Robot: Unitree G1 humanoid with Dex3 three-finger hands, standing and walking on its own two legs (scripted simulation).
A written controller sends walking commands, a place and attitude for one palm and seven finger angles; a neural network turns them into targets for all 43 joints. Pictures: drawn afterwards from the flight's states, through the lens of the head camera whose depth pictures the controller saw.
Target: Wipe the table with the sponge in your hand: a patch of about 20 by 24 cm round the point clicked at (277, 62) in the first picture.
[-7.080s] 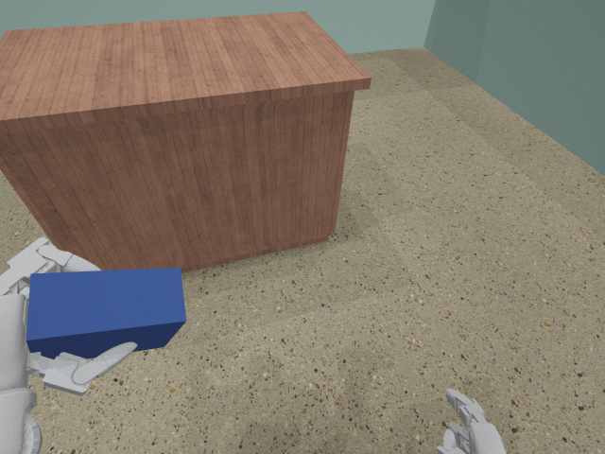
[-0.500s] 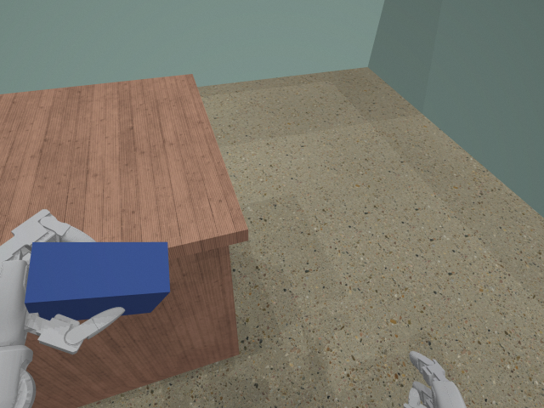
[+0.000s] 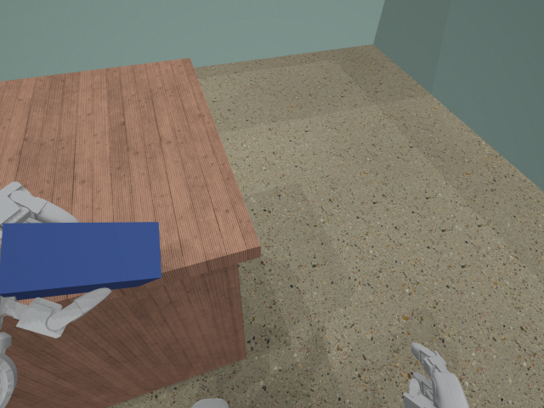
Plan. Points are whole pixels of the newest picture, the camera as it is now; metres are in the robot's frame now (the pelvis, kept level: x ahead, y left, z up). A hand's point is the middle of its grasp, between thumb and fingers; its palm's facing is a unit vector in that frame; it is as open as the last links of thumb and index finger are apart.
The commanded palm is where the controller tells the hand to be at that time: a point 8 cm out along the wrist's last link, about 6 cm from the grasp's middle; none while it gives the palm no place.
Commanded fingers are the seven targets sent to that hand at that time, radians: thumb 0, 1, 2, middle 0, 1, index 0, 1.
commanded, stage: come to a stop and stand still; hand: left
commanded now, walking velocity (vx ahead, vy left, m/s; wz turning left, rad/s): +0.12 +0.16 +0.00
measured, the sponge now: (106, 260) +0.23 +0.21 +0.16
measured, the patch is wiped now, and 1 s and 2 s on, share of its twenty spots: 0.00 0.00 0.00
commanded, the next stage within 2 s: look again from close up in 1.52 s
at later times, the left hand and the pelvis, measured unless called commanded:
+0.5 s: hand (68, 209) +0.27 +0.25 +0.19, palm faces +0.34 -0.84 -0.43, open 10.1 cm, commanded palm +0.21 +0.30 +0.20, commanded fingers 0.00 0.10 1.30 -1.20 -1.60 -1.20 -1.60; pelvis +0.05 +0.02 +0.02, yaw -2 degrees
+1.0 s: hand (28, 234) +0.24 +0.29 +0.17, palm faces +0.33 -0.86 -0.39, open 10.1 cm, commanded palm +0.19 +0.32 +0.20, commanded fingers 0.00 0.10 1.30 -1.20 -1.60 -1.20 -1.60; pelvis +0.02 +0.05 +0.03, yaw -2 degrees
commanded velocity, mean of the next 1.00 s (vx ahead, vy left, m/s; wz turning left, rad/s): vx -0.05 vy -0.03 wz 0.00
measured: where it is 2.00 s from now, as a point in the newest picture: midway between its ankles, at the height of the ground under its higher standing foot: outside the picture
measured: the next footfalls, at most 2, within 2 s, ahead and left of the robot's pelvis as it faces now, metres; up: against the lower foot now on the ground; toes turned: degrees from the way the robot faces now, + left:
right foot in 0.46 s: +0.10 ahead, -0.07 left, +0.00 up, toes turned -1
